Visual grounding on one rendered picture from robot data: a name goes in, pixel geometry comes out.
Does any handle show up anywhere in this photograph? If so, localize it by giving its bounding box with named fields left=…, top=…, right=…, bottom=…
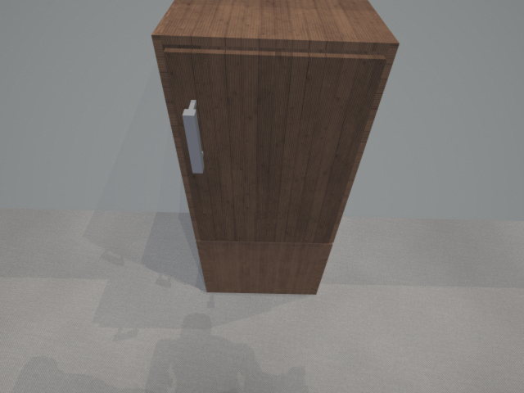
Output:
left=183, top=100, right=204, bottom=174

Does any cupboard door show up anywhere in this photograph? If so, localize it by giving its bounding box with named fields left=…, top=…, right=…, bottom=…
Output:
left=164, top=48, right=386, bottom=244

